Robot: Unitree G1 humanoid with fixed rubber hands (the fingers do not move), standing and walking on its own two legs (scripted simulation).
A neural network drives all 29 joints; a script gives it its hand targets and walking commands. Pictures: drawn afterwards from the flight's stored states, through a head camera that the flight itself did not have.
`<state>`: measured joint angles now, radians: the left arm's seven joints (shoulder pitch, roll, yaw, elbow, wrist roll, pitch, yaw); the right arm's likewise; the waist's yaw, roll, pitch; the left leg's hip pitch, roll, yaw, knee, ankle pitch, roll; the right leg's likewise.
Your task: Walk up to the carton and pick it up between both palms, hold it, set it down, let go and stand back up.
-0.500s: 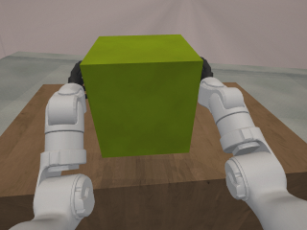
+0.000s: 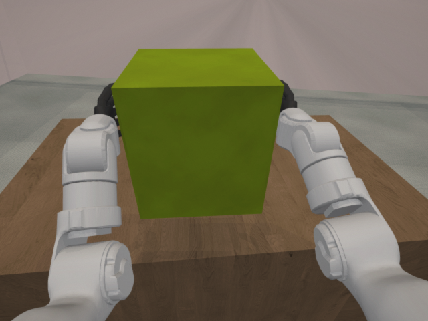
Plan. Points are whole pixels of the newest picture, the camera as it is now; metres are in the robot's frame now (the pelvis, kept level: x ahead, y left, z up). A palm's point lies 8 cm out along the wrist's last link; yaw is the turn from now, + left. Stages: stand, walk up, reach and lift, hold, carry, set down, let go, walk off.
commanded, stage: hold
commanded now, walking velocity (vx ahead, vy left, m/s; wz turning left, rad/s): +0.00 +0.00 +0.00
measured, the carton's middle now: (199, 129) +0.40 +0.01 +0.25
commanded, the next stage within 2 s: none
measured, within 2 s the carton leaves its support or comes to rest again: neither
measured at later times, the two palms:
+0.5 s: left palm (107, 123) +0.37 +0.16 +0.28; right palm (286, 119) +0.37 -0.15 +0.28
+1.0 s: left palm (104, 124) +0.37 +0.17 +0.28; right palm (282, 118) +0.38 -0.14 +0.28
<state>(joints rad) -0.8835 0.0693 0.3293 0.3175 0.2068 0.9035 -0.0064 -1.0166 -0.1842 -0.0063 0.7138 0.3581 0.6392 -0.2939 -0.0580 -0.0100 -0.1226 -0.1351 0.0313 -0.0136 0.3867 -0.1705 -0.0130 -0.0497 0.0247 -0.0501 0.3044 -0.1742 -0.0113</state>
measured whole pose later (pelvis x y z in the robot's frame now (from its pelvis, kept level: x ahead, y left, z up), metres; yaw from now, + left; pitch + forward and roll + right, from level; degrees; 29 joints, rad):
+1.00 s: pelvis +0.00 +0.00 +0.00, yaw +0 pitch -4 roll -1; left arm -0.89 0.09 0.31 0.32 0.19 0.90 0.00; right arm -1.01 -0.19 0.01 0.71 0.37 0.63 -0.30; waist -0.06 -0.01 -0.13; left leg -0.15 0.03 -0.02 0.39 -0.17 -0.02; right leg -0.06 0.03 -0.05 0.30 -0.17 -0.01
